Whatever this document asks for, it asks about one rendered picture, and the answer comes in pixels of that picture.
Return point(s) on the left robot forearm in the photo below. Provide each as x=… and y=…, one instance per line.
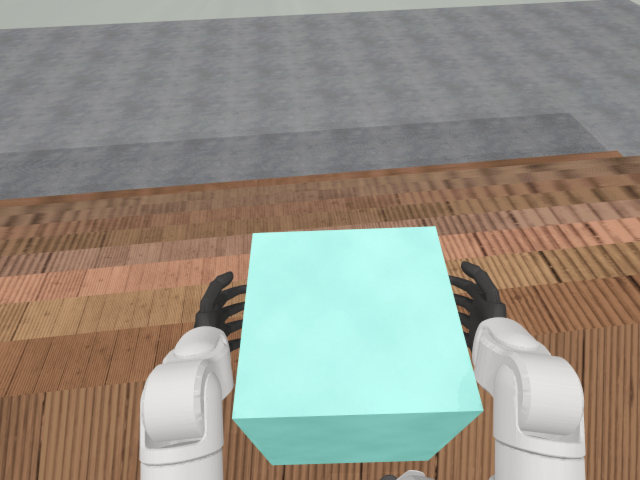
x=181, y=415

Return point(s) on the right robot forearm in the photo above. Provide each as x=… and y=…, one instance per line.
x=538, y=404

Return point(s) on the carton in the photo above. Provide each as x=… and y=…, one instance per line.
x=352, y=349

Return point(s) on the robot right hand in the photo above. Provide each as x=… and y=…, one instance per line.
x=486, y=303

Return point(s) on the robot left hand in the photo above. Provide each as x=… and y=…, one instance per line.
x=211, y=312

